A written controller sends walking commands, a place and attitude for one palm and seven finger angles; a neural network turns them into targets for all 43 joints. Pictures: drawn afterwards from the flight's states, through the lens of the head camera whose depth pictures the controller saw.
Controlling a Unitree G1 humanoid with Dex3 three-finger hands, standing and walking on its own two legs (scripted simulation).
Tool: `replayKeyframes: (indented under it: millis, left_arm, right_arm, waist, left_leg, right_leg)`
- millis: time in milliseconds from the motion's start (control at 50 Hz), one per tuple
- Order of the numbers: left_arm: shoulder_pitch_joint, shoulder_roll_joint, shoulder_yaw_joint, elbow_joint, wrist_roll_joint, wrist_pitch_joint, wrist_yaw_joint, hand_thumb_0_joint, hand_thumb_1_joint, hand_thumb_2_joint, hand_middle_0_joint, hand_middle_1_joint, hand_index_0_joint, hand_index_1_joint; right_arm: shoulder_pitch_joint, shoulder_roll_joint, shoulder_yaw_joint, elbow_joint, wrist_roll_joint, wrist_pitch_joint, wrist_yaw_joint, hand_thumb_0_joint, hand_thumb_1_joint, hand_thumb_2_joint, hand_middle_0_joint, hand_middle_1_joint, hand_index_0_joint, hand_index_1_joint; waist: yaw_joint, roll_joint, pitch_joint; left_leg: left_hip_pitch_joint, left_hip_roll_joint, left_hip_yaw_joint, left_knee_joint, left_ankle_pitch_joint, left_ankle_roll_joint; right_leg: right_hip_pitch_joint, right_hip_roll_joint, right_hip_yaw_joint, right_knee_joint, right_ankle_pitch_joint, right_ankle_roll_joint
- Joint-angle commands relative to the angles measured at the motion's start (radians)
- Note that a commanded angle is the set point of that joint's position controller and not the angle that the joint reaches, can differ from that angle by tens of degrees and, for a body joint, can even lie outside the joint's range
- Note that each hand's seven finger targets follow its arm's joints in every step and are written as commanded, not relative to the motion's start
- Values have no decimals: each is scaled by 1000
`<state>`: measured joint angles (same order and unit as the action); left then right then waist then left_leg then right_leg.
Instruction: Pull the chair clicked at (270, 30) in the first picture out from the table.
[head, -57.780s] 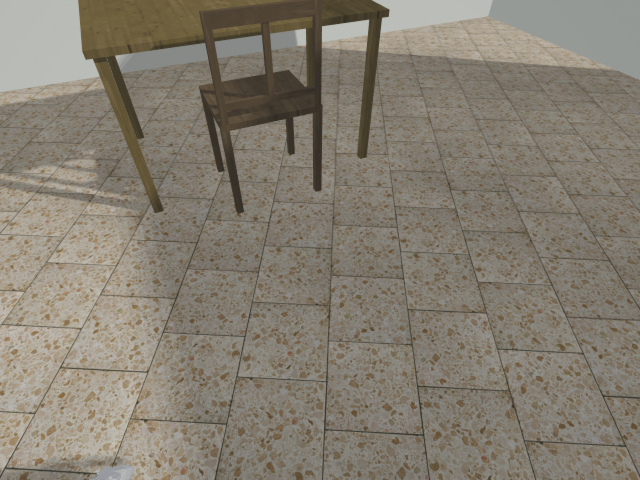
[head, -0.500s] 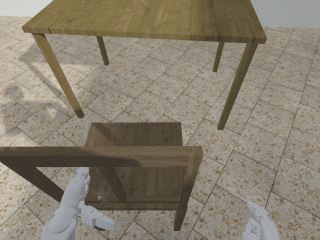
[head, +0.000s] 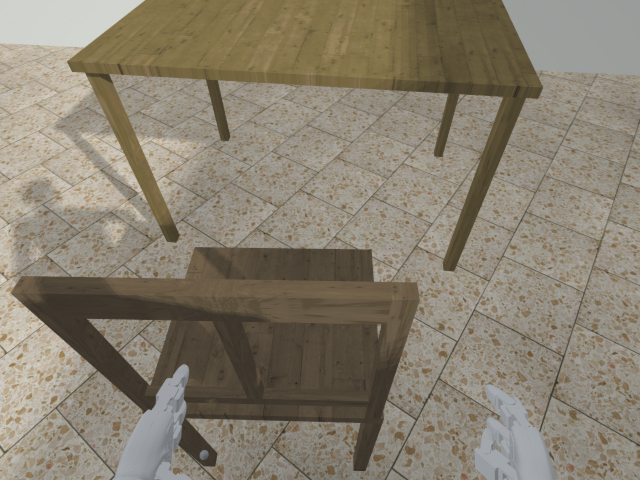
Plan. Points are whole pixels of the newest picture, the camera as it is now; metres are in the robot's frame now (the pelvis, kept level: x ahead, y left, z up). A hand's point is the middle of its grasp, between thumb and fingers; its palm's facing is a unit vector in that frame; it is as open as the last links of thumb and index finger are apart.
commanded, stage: draw the fingers out of the gap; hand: left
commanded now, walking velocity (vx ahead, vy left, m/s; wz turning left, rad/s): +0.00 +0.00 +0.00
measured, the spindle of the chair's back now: (243, 360) +0.30 +0.12 -0.05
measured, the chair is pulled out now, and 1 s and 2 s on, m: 0.57 0.57 0.57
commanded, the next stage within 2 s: draw the hand back to the body in 0.06 s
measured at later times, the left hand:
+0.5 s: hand (162, 434) +0.17 +0.17 +0.06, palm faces +0.00 -1.00 -0.09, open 17.5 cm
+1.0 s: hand (63, 403) +0.18 +0.24 +0.13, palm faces +0.33 -0.85 -0.40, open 14.7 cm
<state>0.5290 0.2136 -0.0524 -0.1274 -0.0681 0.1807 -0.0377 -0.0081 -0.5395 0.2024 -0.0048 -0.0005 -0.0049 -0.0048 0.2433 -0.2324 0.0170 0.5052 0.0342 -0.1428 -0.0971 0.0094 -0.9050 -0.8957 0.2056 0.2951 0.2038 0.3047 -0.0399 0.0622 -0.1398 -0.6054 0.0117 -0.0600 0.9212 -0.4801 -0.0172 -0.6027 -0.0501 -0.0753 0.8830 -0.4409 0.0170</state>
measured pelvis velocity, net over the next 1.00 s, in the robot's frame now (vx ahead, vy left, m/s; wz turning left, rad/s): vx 0.01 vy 0.00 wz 0.00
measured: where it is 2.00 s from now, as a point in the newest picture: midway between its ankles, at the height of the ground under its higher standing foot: outside the picture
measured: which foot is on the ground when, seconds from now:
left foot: down 0.00-1.00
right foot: down 0.00-1.00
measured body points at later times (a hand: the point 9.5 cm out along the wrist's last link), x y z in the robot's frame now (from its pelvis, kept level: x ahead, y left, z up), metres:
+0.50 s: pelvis -0.01 +0.00 -0.02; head +0.03 +0.00 +0.43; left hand +0.17 +0.22 +0.07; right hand +0.19 -0.23 -0.10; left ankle -0.01 +0.13 -0.69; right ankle +0.00 -0.13 -0.69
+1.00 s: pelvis +0.01 +0.00 +0.03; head +0.00 -0.02 +0.48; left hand +0.16 +0.28 +0.15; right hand +0.21 -0.21 -0.05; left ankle -0.01 +0.13 -0.69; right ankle +0.00 -0.13 -0.69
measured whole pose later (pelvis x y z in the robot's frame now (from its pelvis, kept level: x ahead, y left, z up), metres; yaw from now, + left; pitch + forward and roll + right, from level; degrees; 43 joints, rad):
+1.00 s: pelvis +0.01 +0.00 +0.03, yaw +0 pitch +0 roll -2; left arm 0.62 0.32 0.16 -0.42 -0.05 0.02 0.15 -0.01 -0.09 0.42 -0.07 -0.10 -0.07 -0.10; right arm 0.20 -0.21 0.03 0.59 0.04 -0.13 -0.13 0.01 -0.91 -0.90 0.20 0.29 0.20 0.30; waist 0.05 0.08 -0.05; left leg -0.30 0.02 -0.06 0.71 -0.41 -0.01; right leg -0.29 -0.04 -0.08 0.64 -0.36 0.02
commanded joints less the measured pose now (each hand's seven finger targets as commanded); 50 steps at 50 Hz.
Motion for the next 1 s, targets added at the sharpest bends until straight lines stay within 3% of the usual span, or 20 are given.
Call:
replayKeyframes:
  millis: [0,100,120,160,180,240,300,360,400,460,540,600,660,680,700,720,740,840,900,980]
  left_arm:
    - [29,108,71,-263,3,-73,17,0,-550,200,0,0,0,0]
    - [125,112,87,-289,10,-88,17,0,-550,200,0,0,0,0]
    - [157,82,53,-311,9,-92,10,0,-550,200,0,0,0,0]
    - [194,70,34,-312,10,-90,-1,0,-550,200,0,0,0,0]
    - [108,-8,52,-456,-98,-222,-3,0,-550,200,0,0,0,0]
    - [142,73,119,-434,-103,-339,-3,0,-550,200,0,0,0,0]
    - [141,98,167,-439,-112,-441,-18,0,-550,200,0,0,0,0]
    - [171,54,143,-392,-126,-541,-69,0,-550,200,0,0,0,0]
    - [180,71,156,-364,-140,-590,-122,0,-550,200,0,0,0,0]
    - [213,102,201,-367,-167,-541,-168,0,-550,200,0,0,0,0]
    - [171,153,287,-459,-208,-458,-154,0,-550,200,0,0,0,0]
    - [138,176,330,-502,-229,-452,-133,0,-477,235,-10,-15,-10,-15]
    - [124,150,303,-490,-235,-456,-144,0,-369,287,-25,-37,-25,-37]
    - [183,340,381,-453,-50,-345,24,0,-332,305,-30,-45,-30,-45]
    - [187,245,331,-489,-31,-296,89,0,-296,322,-35,-53,-35,-53]
    - [170,208,296,-506,-21,-276,114,0,-260,340,-40,-60,-40,-60]
    - [184,163,261,-474,-10,-258,133,0,-224,357,-45,-68,-45,-68]
    - [86,233,293,-511,18,-232,195,0,-43,445,-70,-105,-70,-105]
    - [12,283,341,-527,23,-232,216,0,66,497,-85,-128,-85,-128]
    - [-22,282,371,-518,25,-239,226,0,211,567,-105,-157,-105,-157]
  right_arm:
    - [-95,-114,-54,-172,3,-64,-20,0,-900,-900,200,300,200,300]
    - [-98,-100,-66,-171,7,-64,-21,0,-900,-900,200,300,200,300]
    - [-99,-96,-64,-178,8,-67,-19,0,-900,-900,200,300,200,300]
    - [-104,-94,-66,-180,10,-65,-16,0,-900,-900,200,300,200,300]
    - [-98,-85,-65,-173,7,-88,-16,0,-900,-900,200,300,200,300]
    - [-85,-88,-73,-134,7,-114,-11,0,-900,-900,200,300,200,300]
    - [-90,-81,-83,-112,12,-117,-3,0,-900,-900,200,300,200,300]
    - [-112,-71,-87,-99,18,-113,19,0,-900,-900,200,300,200,300]
    - [-133,-76,-93,-96,21,-112,32,0,-900,-900,200,300,200,300]
    - [-157,-80,-92,-132,35,-95,29,0,-900,-900,200,300,200,300]
    - [-166,-75,-79,-152,46,-85,1,0,-900,-900,200,300,200,300]
    - [-153,-69,-75,-137,48,-99,-14,0,-900,-900,200,300,200,300]
    - [-139,-70,-64,-117,51,-122,-13,0,-900,-900,200,300,200,300]
    - [-138,-59,-56,-116,25,-77,-33,0,-900,-900,200,300,200,300]
    - [-143,-47,-45,-130,23,-65,-35,0,-900,-900,200,300,200,300]
    - [-131,-52,-40,-135,22,-61,-34,0,-900,-900,200,300,200,300]
    - [-141,-50,-38,-122,20,-47,-35,0,-900,-900,200,300,200,300]
    - [-162,-71,-28,-103,8,-30,-39,0,-900,-900,200,300,200,300]
    - [-172,-77,-23,-86,6,-39,-43,0,-900,-900,200,300,200,300]
    - [-181,-75,-16,-65,0,-49,-37,0,-900,-900,200,300,200,300]
  waist:
    - [5,-37,-80]
    - [12,-33,-96]
    - [11,-1,-102]
    - [7,-18,-96]
    - [3,-66,-70]
    - [18,-24,-113]
    - [30,-2,-106]
    - [30,-14,-91]
    - [34,-9,-107]
    - [43,-24,-141]
    - [52,-13,-142]
    - [49,-48,-125]
    - [36,-16,-85]
    - [126,9,-95]
    - [93,36,-28]
    - [79,6,-9]
    - [76,36,33]
    - [77,-21,51]
    - [80,5,70]
    - [86,37,75]
  left_leg:
    - [32,-14,18,-130,230,45]
    - [26,-13,17,-113,253,44]
    - [37,-14,19,-111,262,43]
    - [26,-12,15,-106,260,43]
    - [10,-18,12,-68,272,35]
    - [8,-17,12,-56,269,32]
    - [-15,-14,12,-39,277,25]
    - [-40,-9,12,-17,265,20]
    - [-52,-5,13,-5,267,22]
    - [-30,-5,19,-41,224,26]
    - [11,-3,9,-87,219,31]
    - [40,2,3,-101,260,32]
    - [76,2,3,-124,284,30]
    - [102,36,2,-180,286,19]
    - [114,26,13,-193,264,18]
    - [121,30,3,-203,261,15]
    - [143,34,12,-215,269,18]
    - [233,39,3,-294,286,23]
    - [281,37,1,-340,284,21]
    - [342,34,4,-392,303,20]
  right_leg:
    - [73,12,-18,-135,154,-24]
    - [73,15,-18,-118,175,-28]
    - [66,12,-20,-111,185,-27]
    - [57,14,-25,-105,185,-25]
    - [5,27,-49,-87,205,-22]
    - [11,28,-34,-66,186,-28]
    - [-6,31,-32,-39,179,-34]
    - [-39,29,-32,-12,175,-31]
    - [-30,26,-20,-7,181,-33]
    - [34,21,-13,-36,154,-27]
    - [87,22,-17,-74,143,-28]
    - [114,27,-19,-103,192,-28]
    - [111,28,-25,-127,218,-24]
    - [210,0,27,-179,212,-52]
    - [211,-5,19,-219,205,-50]
    - [211,-9,5,-223,204,-49]
    - [212,-9,2,-234,216,-50]
    - [293,-9,-10,-311,238,-47]
    - [323,-8,-4,-358,234,-50]
    - [365,-9,-3,-383,254,-48]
